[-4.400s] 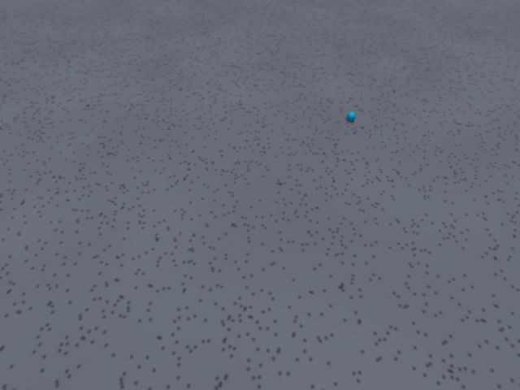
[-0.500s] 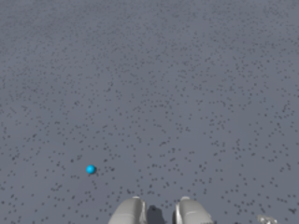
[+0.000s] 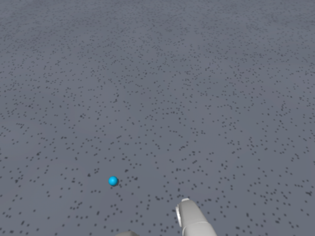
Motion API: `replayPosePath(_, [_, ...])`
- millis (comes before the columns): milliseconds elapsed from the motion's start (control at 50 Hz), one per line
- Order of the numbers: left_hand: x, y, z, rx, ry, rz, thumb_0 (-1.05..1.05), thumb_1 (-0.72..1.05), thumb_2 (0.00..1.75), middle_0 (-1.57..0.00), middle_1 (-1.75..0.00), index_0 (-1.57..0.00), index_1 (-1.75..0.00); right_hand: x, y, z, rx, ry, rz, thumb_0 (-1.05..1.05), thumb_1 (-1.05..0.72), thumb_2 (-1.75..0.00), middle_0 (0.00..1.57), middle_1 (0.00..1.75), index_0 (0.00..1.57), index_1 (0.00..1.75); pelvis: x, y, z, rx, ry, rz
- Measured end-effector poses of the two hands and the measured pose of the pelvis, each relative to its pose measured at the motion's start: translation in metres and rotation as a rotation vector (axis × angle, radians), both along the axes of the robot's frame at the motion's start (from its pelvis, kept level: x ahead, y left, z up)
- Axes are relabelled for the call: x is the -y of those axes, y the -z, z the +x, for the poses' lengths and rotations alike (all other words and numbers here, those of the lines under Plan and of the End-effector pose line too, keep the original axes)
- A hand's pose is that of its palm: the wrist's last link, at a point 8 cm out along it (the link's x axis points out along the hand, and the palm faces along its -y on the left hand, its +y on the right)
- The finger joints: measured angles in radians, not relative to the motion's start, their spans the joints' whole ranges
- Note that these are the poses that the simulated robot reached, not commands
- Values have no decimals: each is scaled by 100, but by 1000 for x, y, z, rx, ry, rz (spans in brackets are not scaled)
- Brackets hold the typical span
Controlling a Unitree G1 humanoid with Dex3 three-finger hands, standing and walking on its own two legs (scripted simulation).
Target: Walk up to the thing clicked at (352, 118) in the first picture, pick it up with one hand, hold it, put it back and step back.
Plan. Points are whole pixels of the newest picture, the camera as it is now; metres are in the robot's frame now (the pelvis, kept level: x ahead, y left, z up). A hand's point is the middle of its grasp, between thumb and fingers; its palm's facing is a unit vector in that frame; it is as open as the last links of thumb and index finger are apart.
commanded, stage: walk up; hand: left
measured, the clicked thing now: (113, 180) +0.52 +0.26 -0.70
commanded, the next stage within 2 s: none
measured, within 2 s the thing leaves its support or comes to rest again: neither
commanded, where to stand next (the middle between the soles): +0.11 +0.07 m, yaw -7 degrees
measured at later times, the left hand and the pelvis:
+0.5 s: hand out of the picture +0.11 +0.45 -0.09, palm faces -0.09 -0.88 -0.47, open 7.4 cm; pelvis +0.00 +0.17 +0.03, yaw -6 degrees
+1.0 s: hand out of the picture +0.13 +0.40 -0.15, palm faces -0.17 -0.91 -0.38, open 7.4 cm; pelvis +0.01 +0.12 -0.01, yaw -8 degrees
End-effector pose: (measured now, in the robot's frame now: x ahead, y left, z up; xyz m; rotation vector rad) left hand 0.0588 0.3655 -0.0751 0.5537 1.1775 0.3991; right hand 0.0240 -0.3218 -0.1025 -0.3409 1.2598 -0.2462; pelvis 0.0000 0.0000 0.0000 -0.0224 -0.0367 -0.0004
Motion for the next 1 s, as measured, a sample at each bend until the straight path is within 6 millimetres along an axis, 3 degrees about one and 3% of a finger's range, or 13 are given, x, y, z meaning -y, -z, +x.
replayPosePath(100, [-6,0,7,-40,62,-96,1,90,89,-21,-30,-21,-30,-46,-22,-48,-75,62,15,1,-90,-90,21,30,21,30,-35,-22,-5,-17,25,1])
replayPosePath(220, [-19,1,23,-67,152,-141,0,90,89,-21,-30,-21,-30,-79,-22,-75,-96,136,-1,1,-90,-90,21,30,21,30,-74,-24,-8,-24,73,12])
replayPosePath(280, [-32,-8,26,-17,164,-145,0,90,89,-21,-30,-21,-30,-94,-17,-69,-90,160,7,1,-90,-90,21,30,21,30,-92,-27,-10,-6,84,-5])
replayPosePath(380, [-73,-27,13,34,95,-115,0,90,89,-21,-30,-22,-30,-127,-32,-22,31,106,33,1,-90,-90,21,30,20,30,-121,-42,-10,38,112,36])
replayPosePath(480, [-112,-29,40,63,146,-140,1,90,89,-21,-30,-21,-30,-147,-45,8,166,64,-7,1,-90,-90,21,30,21,30,-160,-39,1,29,103,49])
replayPosePath(560, [-151,-4,73,127,190,-179,0,90,89,-21,-30,-21,-30,-160,-36,3,143,46,-154,0,-90,-90,21,30,21,30,-197,-10,7,37,77,45])
replayPosePath(660, [-173,27,82,60,185,-209,0,90,90,-20,-30,-21,-30,-184,-42,-34,51,97,-214,0,-90,-90,21,30,21,30,-202,-2,6,40,108,53])
replayPosePath(740, [-168,43,74,-9,158,-264,0,91,90,-20,-30,-20,-29,-180,-60,-61,-17,114,-256,1,-90,-90,22,30,21,30,-195,-6,6,26,119,39])
replayPosePath(840, [-144,51,59,-94,148,-305,0,91,90,-20,-30,-20,-29,-149,-66,-78,-90,115,-295,1,-89,-90,22,30,21,30,-180,-4,10,9,136,42])
replayPosePath(920, [-116,50,62,-115,166,-287,1,91,90,-20,-30,-21,-30,-111,-55,-75,-89,101,-303,1,-89,-90,22,30,21,30,-154,5,11,-4,162,51])
replayPosePath(1000, [-81,41,71,-54,178,-252,1,91,89,-20,-30,-21,-30,-70,-29,-58,-77,90,-283,1,-90,-90,21,30,21,30,-122,14,9,7,140,4])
